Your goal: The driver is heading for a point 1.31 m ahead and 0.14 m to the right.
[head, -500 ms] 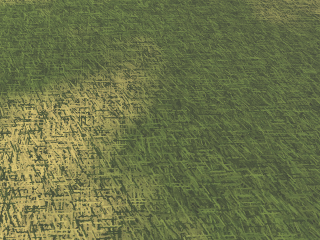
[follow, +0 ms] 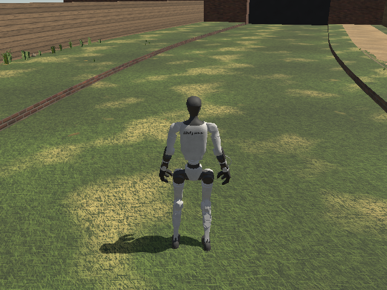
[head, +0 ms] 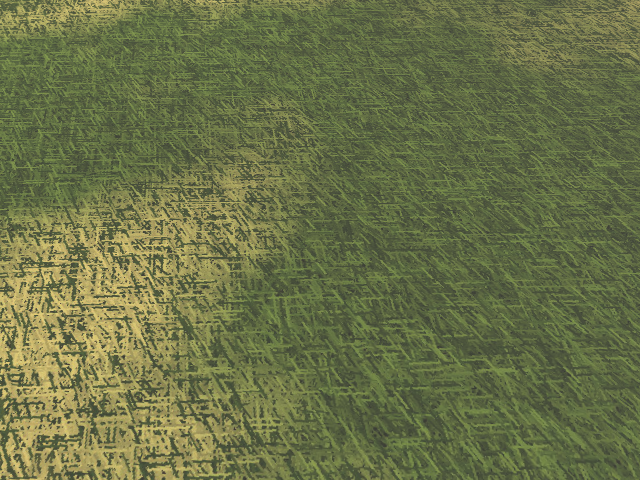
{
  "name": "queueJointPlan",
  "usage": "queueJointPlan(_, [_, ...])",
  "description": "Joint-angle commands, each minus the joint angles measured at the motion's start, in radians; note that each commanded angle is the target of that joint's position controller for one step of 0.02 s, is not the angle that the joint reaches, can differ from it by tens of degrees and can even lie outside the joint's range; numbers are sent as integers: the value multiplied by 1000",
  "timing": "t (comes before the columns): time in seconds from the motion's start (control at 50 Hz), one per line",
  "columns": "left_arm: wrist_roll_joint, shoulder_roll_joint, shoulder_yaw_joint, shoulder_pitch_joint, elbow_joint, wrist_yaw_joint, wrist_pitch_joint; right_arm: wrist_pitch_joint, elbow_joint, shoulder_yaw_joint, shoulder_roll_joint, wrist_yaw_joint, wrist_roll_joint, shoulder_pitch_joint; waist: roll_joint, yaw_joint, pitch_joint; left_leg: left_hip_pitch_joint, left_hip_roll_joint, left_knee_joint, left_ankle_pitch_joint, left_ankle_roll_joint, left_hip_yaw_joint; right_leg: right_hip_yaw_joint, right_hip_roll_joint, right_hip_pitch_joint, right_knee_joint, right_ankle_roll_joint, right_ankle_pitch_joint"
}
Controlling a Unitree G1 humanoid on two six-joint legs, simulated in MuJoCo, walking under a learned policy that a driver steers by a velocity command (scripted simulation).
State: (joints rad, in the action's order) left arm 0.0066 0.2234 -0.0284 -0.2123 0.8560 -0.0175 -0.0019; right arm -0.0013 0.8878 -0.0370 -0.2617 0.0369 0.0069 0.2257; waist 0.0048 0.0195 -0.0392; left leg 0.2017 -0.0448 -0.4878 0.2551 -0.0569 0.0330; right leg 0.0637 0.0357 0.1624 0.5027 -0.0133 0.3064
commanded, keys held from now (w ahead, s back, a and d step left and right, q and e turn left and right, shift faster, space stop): no key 0.38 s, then w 0.62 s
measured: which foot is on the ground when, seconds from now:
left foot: down 0.00-1.00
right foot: down 0.00-0.60, up 0.62-1.00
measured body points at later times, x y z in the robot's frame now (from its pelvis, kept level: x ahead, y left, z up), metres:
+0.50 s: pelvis +0.01 +0.01 +0.00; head +0.01 +0.01 +0.45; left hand +0.04 +0.27 -0.15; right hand +0.04 -0.25 -0.15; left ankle +0.00 +0.15 -0.73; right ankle -0.02 -0.11 -0.74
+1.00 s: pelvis +0.19 +0.03 +0.00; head +0.22 +0.04 +0.44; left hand +0.43 +0.24 -0.10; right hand +0.07 -0.21 -0.13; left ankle +0.02 +0.14 -0.74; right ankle +0.37 -0.10 -0.71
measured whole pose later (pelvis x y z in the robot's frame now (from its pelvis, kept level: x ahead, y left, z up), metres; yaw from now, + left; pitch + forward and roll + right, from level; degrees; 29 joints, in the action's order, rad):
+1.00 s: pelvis +0.19 +0.03 +0.00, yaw +1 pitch +2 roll +0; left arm -0.03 0.24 -0.02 0.05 0.85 0.04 0.09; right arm 0.08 1.06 -0.02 -0.21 0.02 -0.01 0.53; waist -0.02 0.10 -0.04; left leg -0.18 0.01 -0.14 0.34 0.02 -0.01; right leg -0.03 -0.04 0.59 0.56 -0.03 0.01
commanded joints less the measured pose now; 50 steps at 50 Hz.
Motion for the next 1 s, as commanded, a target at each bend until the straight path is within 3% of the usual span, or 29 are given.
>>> queueJointPlan(0.02, [-2,112,-26,-4,-20,-4,12,8,-25,-23,-109,8,-1,7,-14,-3,26,-35,-4,46,-168,5,-2,54,-60,39,-103,-19,-229])
queueJointPlan(0.38, [-7,106,-13,-44,128,-15,7,2,97,-10,-84,15,-5,39,-6,-8,-2,-29,11,58,-154,20,-15,19,-39,51,-110,-5,-199])
queueJointPlan(0.42, [-14,114,-17,-67,146,-20,2,-1,117,-7,-69,17,-11,58,-28,-15,5,-10,56,19,88,29,-63,19,-25,58,-131,-26,103])
queueJointPlan(0.46, [-22,154,-28,-79,140,-21,3,7,102,-7,-68,18,-17,27,-82,-34,-77,107,83,-66,304,51,-86,116,-83,128,-195,-85,455])
queueJointPlan(0.5, [-30,202,-45,-123,143,-16,23,38,81,3,-28,4,-23,4,-189,-50,-118,198,78,-227,228,65,-97,329,-230,128,-301,-171,587])
queueJointPlan(0.52, [-34,210,-49,-115,140,-15,32,56,76,3,-28,-7,-29,2,-209,-47,-141,214,49,-289,200,83,-66,406,-285,153,-335,-206,579])
queueJointPlan(0.56, [-41,187,-43,-44,115,-9,44,84,84,4,-22,-26,-41,46,-191,5,-161,156,20,-194,215,128,-51,378,-288,190,-311,-196,479])
queueJointPlan(0.58, [-45,170,-38,11,99,-6,43,94,115,-1,-23,-31,-40,122,-165,52,-142,1,33,-49,156,142,-69,283,-232,249,-258,-154,398])
queueJointPlan(0.6, [-41,146,-31,42,84,-5,44,97,157,-12,-41,-34,-31,210,-100,81,-112,-140,50,23,72,133,-54,177,-155,303,-141,-112,272])
queueJointPlan(0.62, [-31,82,-13,59,67,-2,53,100,186,-32,-110,-33,-22,331,105,112,-51,-268,-101,156,170,174,203,13,-42,396,161,-45,137])
queueJointPlan(0.64, [-35,68,-12,67,21,-8,73,109,201,-58,-236,-50,-19,432,350,123,-16,-347,-318,331,288,311,643,-52,44,553,430,-12,235])
queueJointPlan(0.66, [-51,117,-23,61,25,-4,88,120,180,-30,-157,-52,-6,350,209,71,-59,-301,-359,351,328,335,711,38,-16,618,607,-27,244])
queueJointPlan(0.68, [-60,116,-24,36,38,6,100,126,155,-17,-107,-52,-10,278,136,37,-109,-276,-327,340,283,308,593,49,-62,659,666,-50,147])
queueJointPlan(0.72, [-44,124,-32,45,52,14,111,125,130,-9,-89,-57,-16,223,77,22,-105,-290,-248,346,93,246,388,12,-120,674,617,-65,-14])
queueJointPlan(0.76, [-31,114,-38,77,45,27,111,111,141,7,-41,-53,-7,265,103,33,-71,-295,-183,348,-147,215,234,-30,-136,616,540,-50,-94])
queueJointPlan(0.8, [-27,76,-31,121,28,36,104,98,148,8,-51,-41,-5,305,96,42,-56,-303,-163,345,-297,221,156,-69,-126,614,459,-22,-137])
queueJointPlan(0.86, [-29,38,-11,261,-32,42,101,86,134,4,-91,-22,-3,300,80,61,-85,-210,-144,380,-305,224,91,-101,-98,543,236,9,-240])
queueJointPlan(0.94, [-38,62,-5,357,-78,56,100,87,145,-8,-116,-14,-17,328,104,64,-125,-173,-173,414,-287,231,63,-109,-73,442,81,-1,-328])
queueJointPlan(1.0, [-38,106,-17,346,-94,65,107,80,143,-20,-128,-13,-24,305,101,14,-98,-270,-211,340,-478,207,41,-95,-62,387,23,-47,-296])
